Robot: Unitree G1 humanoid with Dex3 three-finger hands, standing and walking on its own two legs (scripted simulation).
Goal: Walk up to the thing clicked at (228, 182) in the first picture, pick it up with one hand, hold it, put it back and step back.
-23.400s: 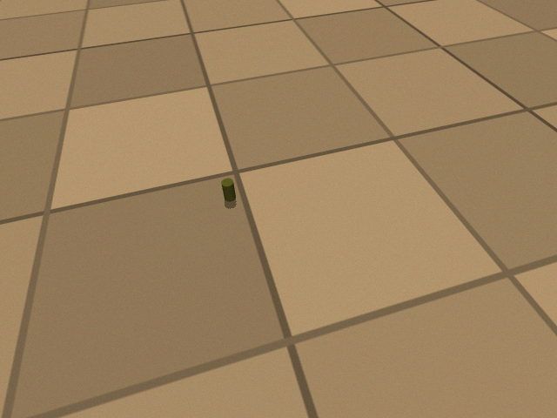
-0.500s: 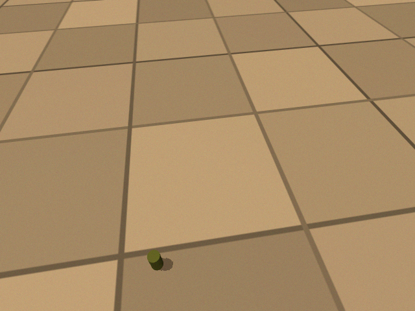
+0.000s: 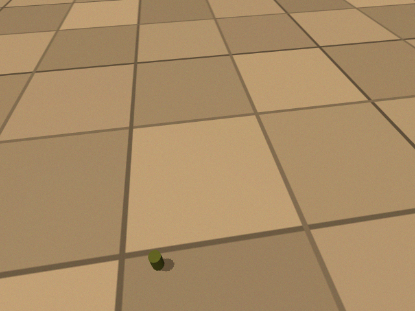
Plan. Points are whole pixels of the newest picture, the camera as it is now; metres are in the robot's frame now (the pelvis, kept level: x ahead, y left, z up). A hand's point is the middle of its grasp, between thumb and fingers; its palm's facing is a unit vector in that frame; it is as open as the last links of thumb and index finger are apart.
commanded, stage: stand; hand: left
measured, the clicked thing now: (156, 260) +0.47 +0.28 -0.73
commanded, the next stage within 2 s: walk up in 0.40 s
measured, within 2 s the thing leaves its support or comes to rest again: neither
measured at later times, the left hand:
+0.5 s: hand out of the picture +0.06 +0.27 -0.16, palm faces +0.01 -0.93 -0.37, open 7.4 cm
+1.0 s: hand out of the picture +0.11 +0.34 -0.17, palm faces +0.01 -0.93 -0.38, open 7.4 cm
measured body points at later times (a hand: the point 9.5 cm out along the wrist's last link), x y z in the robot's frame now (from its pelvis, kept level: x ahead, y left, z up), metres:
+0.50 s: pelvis +0.00 +0.01 +0.00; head +0.01 +0.01 +0.45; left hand +0.06 +0.32 -0.13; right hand +0.07 -0.30 -0.14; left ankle +0.02 +0.13 -0.74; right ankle -0.03 -0.13 -0.75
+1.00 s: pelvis +0.05 +0.08 -0.02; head +0.08 +0.07 +0.43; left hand +0.11 +0.39 -0.14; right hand +0.16 -0.22 -0.15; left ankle +0.06 +0.20 -0.75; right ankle +0.06 -0.06 -0.75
